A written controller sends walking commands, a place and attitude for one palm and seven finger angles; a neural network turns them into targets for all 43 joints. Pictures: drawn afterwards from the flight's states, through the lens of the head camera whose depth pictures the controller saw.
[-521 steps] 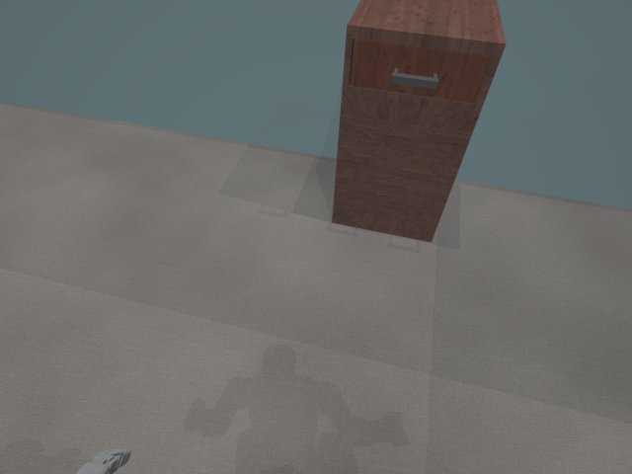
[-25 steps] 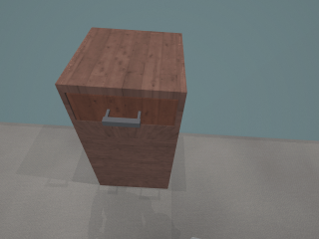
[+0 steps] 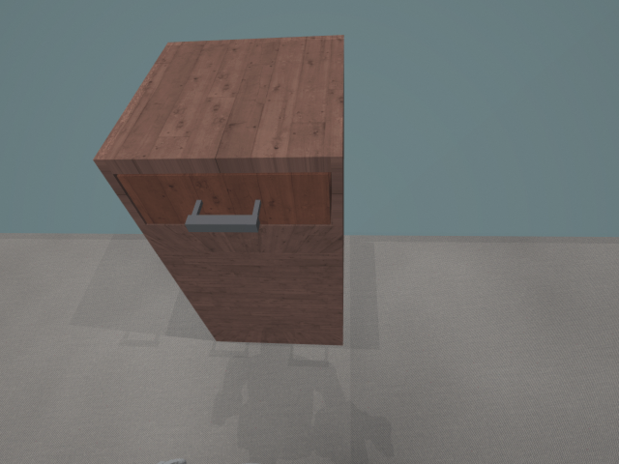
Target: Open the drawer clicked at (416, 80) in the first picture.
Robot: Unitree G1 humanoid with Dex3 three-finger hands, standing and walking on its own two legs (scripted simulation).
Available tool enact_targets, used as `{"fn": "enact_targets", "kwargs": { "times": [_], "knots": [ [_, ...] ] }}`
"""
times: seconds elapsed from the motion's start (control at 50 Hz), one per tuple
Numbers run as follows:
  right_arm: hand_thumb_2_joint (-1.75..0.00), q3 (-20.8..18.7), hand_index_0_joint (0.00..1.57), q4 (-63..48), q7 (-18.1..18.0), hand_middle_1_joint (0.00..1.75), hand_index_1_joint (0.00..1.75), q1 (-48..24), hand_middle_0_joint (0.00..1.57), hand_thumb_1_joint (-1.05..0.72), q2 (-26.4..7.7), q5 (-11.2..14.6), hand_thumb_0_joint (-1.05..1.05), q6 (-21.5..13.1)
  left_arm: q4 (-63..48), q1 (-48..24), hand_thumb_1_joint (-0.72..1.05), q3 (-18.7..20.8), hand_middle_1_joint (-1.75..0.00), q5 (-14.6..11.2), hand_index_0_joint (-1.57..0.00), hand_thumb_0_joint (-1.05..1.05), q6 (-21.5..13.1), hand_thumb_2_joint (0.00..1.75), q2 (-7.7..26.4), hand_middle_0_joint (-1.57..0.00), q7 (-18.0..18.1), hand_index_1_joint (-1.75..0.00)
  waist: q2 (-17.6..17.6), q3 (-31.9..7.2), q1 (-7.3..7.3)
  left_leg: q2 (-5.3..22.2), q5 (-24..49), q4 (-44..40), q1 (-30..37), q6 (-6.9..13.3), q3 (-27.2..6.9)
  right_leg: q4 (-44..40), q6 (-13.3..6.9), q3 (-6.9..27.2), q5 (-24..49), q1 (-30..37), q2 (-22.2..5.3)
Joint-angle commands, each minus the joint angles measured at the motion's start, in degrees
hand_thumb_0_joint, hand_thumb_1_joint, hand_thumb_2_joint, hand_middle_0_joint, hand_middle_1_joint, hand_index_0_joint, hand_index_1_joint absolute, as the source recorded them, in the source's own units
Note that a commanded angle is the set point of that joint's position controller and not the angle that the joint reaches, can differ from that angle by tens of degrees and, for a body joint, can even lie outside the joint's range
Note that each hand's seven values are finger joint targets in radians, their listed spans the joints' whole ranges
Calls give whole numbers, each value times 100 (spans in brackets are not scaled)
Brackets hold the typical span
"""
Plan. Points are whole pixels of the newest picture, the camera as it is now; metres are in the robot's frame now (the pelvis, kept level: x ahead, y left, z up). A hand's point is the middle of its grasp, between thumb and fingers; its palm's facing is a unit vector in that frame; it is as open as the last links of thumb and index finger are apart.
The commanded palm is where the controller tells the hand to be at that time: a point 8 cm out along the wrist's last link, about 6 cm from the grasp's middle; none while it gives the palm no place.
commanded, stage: come to a stop and stand still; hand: left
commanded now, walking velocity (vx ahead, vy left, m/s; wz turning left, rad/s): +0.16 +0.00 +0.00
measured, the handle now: (225, 214) +0.53 +0.21 -0.05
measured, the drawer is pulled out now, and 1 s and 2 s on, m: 0.00 0.00 0.00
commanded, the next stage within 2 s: look again from close up in 0.38 s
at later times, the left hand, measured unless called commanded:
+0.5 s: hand out of the picture -0.01 +0.19 -0.18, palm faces -0.04 -0.98 -0.19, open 7.4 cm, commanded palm none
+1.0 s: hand out of the picture +0.04 +0.16 -0.19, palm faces +0.03 -0.99 -0.17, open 7.3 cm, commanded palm none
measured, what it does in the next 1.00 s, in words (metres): steps on the spot: left foot, then right foot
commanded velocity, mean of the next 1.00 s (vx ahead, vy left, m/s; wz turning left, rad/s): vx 0.04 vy -0.03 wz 0.00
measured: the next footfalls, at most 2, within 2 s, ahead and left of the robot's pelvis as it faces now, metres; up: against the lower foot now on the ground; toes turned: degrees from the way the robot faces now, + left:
left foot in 0.14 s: -0.04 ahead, +0.15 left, +0.00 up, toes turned +1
right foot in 0.52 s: +0.04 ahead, -0.07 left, +0.00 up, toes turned +1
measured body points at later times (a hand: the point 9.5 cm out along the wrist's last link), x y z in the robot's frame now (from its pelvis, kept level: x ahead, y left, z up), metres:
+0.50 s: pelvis -0.01 +0.01 +0.00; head +0.02 +0.01 +0.44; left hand -0.01 +0.24 -0.16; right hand -0.09 -0.18 -0.16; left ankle -0.08 +0.15 -0.74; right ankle -0.03 -0.09 -0.74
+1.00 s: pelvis +0.03 +0.00 -0.01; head +0.01 +0.01 +0.44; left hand +0.04 +0.22 -0.17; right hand +0.11 -0.23 -0.14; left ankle +0.01 +0.08 -0.74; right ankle -0.03 -0.08 -0.74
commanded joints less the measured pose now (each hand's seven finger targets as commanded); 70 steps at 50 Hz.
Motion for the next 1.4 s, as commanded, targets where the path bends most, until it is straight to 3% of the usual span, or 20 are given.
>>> {"fn": "enact_targets", "kwargs": {
  "times": [0.0,0.08,0.14,0.2,0.42,0.48,0.5,0.54,0.56,0.62,0.82,0.86,1.08,1.1,1.12,1.14,1.18,1.2,1.28,1.38],
  "knots": [
    [-90,75,20,-138,48,30,30,749,20,-90,-48,10,0,-152,-168,335,90,335,-30,68,-20,0,-38,90,1320,-20,44,-30,-1340,-622,54,-73,-153,-1162,356,146,313,-1666,-434,1657,-1991,572,-1183],
    [-90,178,20,284,-10,30,30,1933,20,-90,49,3,0,-277,-36,115,90,270,-30,-15,-20,0,25,90,1171,-20,8,-30,-1004,-665,-422,-226,640,-3210,1902,304,581,-1472,179,1110,-2679,-180,-636],
    [-90,123,20,-114,-134,30,30,1052,20,-90,-668,-97,0,-358,-68,247,90,109,-30,-121,-20,0,71,90,482,-20,-66,-30,1532,616,-205,1877,-1851,-5210,-11,986,-2135,1406,405,246,-1716,-921,320],
    [-90,275,20,-175,-176,30,30,347,20,-90,-409,-64,0,-465,207,670,90,200,-30,6,-20,0,67,90,620,-20,-182,-30,994,593,181,1339,-775,-4971,-367,846,-1190,2802,383,595,-1129,-594,328],
    [-90,256,20,502,-290,30,30,1662,20,-90,-238,-76,0,-564,318,469,90,-21,-30,-124,-20,0,-162,90,240,-20,-171,-30,801,-16,-333,1356,3646,-3448,1639,1192,-689,817,401,146,-1695,-251,236],
    [-90,263,20,-146,-177,30,30,588,20,-90,-394,-26,0,-555,422,1748,90,-130,-30,-79,-20,0,-201,90,532,-20,-74,-30,-661,187,383,577,270,-2423,-569,504,208,143,270,389,-602,1142,77],
    [-90,320,20,-184,-214,30,30,960,20,-90,142,-23,0,-612,470,1645,90,-60,-30,-15,-20,0,-257,90,584,-20,21,-30,-980,-252,30,155,650,-1995,-463,406,210,-153,-11,1278,387,1341,-534],
    [-90,356,20,-11,-219,30,30,1412,20,-90,365,34,0,-584,364,1528,90,-10,-30,-43,-20,0,-351,90,803,-20,75,-30,-832,-1177,-188,30,418,-1451,-69,344,212,-80,-350,1448,2353,1995,-954],
    [-90,351,20,-1,-215,30,30,1409,20,-90,377,8,0,-520,298,1583,90,18,-30,-58,-20,0,-368,90,838,-20,89,-30,-1702,-1370,-122,5,-37,-942,-274,385,295,1,-357,1505,3397,2351,-929],
    [-90,300,20,-107,-238,30,30,929,20,-90,295,38,0,-463,261,1584,90,-1,-30,-47,-20,0,-363,90,637,-20,177,-30,-777,-771,-40,127,-311,-76,-738,384,127,36,-522,1452,4981,2174,-1202],
    [-90,291,20,-63,-186,30,30,759,20,-90,-115,-19,0,-474,-17,1245,90,-128,-30,-121,-20,0,-231,90,391,-20,173,-30,-19,-260,-196,697,2773,-2490,1124,628,-88,-297,82,718,619,643,-191],
    [-90,348,20,-33,-190,30,30,583,20,-90,-85,-11,0,-490,88,1317,90,-138,-30,-94,-20,0,-223,90,454,-20,171,-30,610,-32,-156,676,2989,-2578,956,678,-169,-375,134,735,390,760,-186],
    [-90,425,20,164,-211,30,30,639,20,-90,-127,17,0,-531,342,1605,90,-222,-30,-110,-20,0,-270,90,415,-20,163,-30,-216,-210,-145,609,2931,-2927,1081,625,-163,-491,133,691,806,1241,-288],
    [-90,425,20,-301,-155,30,30,256,20,-90,-308,61,0,-584,414,1824,90,-218,-30,-1,-20,0,-403,90,604,-20,356,-30,-625,616,24,527,3275,-1834,378,456,9,-410,473,1100,2983,498,-485],
    [-90,418,20,-2435,-312,30,30,325,20,-90,-1068,517,0,-1246,-8467,-3010,88,-579,-32,688,-20,0,-1032,89,2160,-20,425,-32,1461,-2390,-551,127,4331,-2803,1997,591,-103,435,42,1004,1678,703,182],
    [-90,482,20,-2075,-563,30,30,153,20,-90,-634,366,0,-1895,-6925,-583,85,-442,-33,773,-20,0,-554,88,1700,-20,798,-33,2402,-2079,-156,544,5277,-3194,2823,289,-378,1137,-36,287,-521,128,315],
    [-90,372,20,-1660,-566,30,30,379,20,-90,-345,555,0,-2037,-5364,1577,81,-1076,-36,692,-21,0,434,86,299,-21,1089,-36,783,-1266,-270,626,3793,-3416,1722,186,-608,1754,144,172,-1760,-710,426],
    [-90,373,20,-2246,-463,30,30,198,20,-90,-431,493,0,-2075,-6657,635,78,-1365,-37,903,-21,0,379,85,295,-21,1123,-37,479,-1009,-219,524,3217,-3278,1316,228,-666,1547,167,230,-1638,-678,333],
    [-90,287,20,-2634,-347,30,30,-34,20,-90,-873,75,0,-1974,-6043,420,69,-1715,-43,3136,-22,0,423,81,567,-22,1613,-43,-725,-850,-427,81,953,-2275,101,407,-698,838,-8,523,-1444,-1184,557],
    [-90,186,20,-3234,34,30,30,-678,20,-90,-833,-17,0,-823,-4390,2280,57,-1180,-51,5171,-22,0,134,76,638,-22,2027,-51,-2109,-656,426,-270,464,-1907,-1376,334,-37,656,-187,1185,-2442,-940,563]
  ]
}}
